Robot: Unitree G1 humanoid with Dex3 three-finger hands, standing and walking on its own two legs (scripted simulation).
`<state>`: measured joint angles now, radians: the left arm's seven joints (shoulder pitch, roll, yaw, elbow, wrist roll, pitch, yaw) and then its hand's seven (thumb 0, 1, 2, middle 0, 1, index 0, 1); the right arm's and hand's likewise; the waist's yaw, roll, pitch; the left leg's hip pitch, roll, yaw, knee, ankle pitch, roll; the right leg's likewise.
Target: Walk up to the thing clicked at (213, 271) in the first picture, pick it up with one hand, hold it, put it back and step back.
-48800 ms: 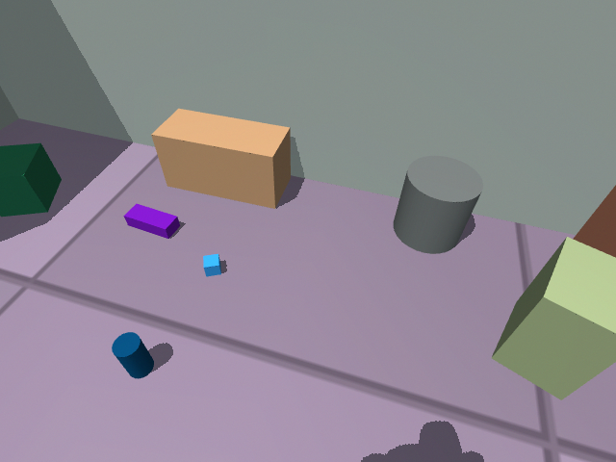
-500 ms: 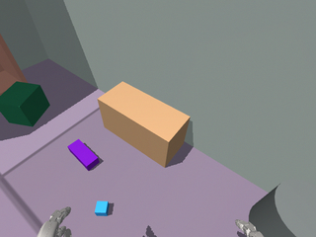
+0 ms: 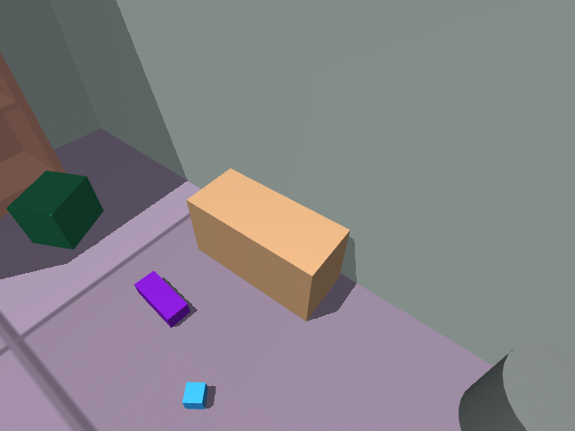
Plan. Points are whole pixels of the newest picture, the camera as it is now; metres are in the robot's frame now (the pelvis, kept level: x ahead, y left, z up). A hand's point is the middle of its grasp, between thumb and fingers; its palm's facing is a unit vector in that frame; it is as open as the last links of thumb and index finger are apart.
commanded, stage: stand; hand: left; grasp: from above
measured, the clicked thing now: (195, 395) +0.42 +0.28 -0.74
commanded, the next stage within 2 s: step back in 1.86 s
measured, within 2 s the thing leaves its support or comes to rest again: neither
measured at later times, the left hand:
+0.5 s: hand out of the picture +0.06 +0.23 -0.16, palm faces +0.01 -0.94 -0.34, open 7.4 cm
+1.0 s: hand out of the picture +0.08 +0.23 -0.15, palm faces +0.01 -0.94 -0.34, open 7.4 cm
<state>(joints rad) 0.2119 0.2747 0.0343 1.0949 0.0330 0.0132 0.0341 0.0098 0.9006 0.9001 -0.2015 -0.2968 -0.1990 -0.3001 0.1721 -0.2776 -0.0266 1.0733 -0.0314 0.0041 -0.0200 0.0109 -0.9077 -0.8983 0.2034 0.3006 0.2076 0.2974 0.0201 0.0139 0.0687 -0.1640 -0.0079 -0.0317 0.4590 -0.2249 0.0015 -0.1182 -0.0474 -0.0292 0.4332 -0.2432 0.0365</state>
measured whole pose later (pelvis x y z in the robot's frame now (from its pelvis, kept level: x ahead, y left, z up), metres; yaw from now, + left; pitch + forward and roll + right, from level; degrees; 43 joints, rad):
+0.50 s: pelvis +0.00 -0.01 +0.01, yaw +0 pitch -4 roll +0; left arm 0.13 0.30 0.03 1.16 0.03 0.00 0.02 0.01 0.90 0.90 -0.20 -0.30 -0.20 -0.30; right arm 0.13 -0.31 -0.02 1.14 -0.02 0.00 -0.01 0.01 -0.91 -0.90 0.20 0.30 0.21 0.30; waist 0.01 0.01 0.07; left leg -0.12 0.00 -0.04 0.37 -0.18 -0.01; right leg -0.08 -0.03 -0.03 0.35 -0.20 0.03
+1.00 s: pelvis +0.01 -0.01 +0.01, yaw +0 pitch -3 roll +0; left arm 0.10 0.31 0.03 1.16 0.02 0.00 0.01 0.01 0.90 0.90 -0.20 -0.30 -0.20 -0.30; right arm 0.11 -0.33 0.00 1.14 -0.02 -0.01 -0.01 0.01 -0.91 -0.90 0.20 0.30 0.21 0.30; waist 0.00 0.02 0.06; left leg -0.11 0.01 -0.04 0.34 -0.18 -0.02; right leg -0.07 -0.03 -0.03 0.33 -0.20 0.02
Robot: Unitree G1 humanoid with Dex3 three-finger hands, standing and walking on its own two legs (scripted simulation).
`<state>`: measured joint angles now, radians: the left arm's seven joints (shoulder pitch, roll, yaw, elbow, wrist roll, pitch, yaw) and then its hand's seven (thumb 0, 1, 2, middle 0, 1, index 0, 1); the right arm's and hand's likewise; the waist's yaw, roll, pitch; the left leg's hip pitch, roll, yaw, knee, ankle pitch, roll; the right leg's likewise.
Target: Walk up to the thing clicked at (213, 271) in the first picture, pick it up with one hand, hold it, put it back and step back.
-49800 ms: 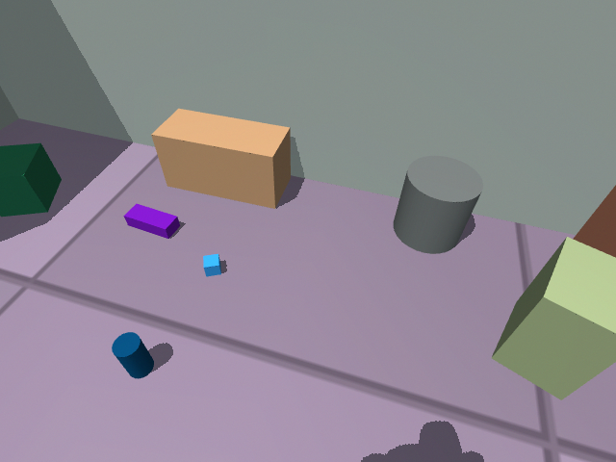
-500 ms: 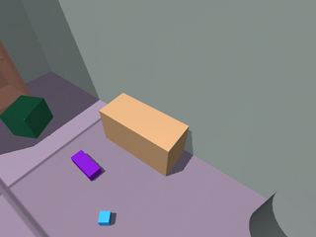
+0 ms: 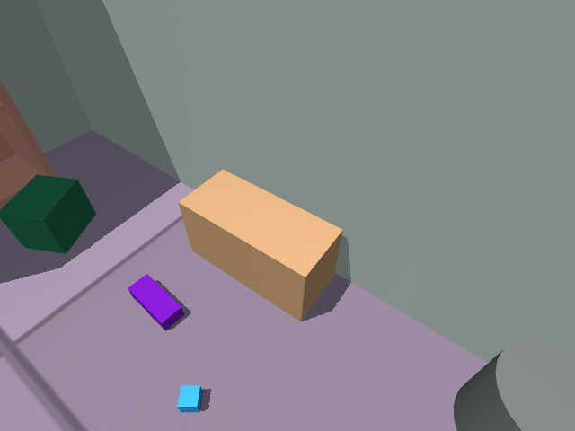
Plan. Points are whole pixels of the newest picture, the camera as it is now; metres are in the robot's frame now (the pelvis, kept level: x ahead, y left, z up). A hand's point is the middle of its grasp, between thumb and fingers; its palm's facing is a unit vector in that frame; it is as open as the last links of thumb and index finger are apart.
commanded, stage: stand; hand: left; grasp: from above
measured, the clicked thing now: (190, 399) +0.41 +0.29 -0.75
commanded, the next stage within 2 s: step back in 0.86 s
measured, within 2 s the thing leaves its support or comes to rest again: neither
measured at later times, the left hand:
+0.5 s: hand out of the picture +0.07 +0.24 -0.16, palm faces +0.01 -0.94 -0.34, open 7.4 cm
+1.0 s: hand out of the picture +0.08 +0.26 -0.16, palm faces +0.02 -0.93 -0.36, open 7.4 cm
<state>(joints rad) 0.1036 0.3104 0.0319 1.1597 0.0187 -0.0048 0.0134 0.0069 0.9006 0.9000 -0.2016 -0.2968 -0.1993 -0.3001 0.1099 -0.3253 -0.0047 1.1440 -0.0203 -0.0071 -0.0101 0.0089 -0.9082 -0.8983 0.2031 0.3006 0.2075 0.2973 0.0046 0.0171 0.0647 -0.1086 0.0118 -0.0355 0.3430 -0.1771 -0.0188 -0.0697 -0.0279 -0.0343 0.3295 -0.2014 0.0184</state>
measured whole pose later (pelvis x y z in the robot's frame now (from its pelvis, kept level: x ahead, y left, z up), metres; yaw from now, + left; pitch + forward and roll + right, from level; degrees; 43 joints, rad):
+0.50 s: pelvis +0.00 +0.00 +0.00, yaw +0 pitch -3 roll +0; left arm 0.12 0.32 0.03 1.15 0.02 -0.01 0.00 0.01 0.90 0.90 -0.20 -0.30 -0.20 -0.30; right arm 0.12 -0.33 0.00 1.14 -0.02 -0.01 0.00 0.01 -0.91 -0.90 0.20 0.30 0.21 0.30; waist 0.00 0.01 0.06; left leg -0.11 0.02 -0.04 0.33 -0.17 -0.03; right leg -0.07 -0.02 -0.04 0.33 -0.20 0.01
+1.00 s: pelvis -0.02 +0.00 -0.01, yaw +1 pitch -2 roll -1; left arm 0.08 0.34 0.06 1.05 0.00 0.01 0.01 0.01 0.90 0.90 -0.20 -0.30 -0.20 -0.30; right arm 0.07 -0.38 -0.02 1.06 0.00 0.03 0.01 0.01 -0.91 -0.90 0.20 0.30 0.21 0.30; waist -0.02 0.03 0.13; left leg -0.26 0.02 -0.05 0.54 -0.22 0.00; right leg -0.18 -0.02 -0.05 0.46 -0.23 0.00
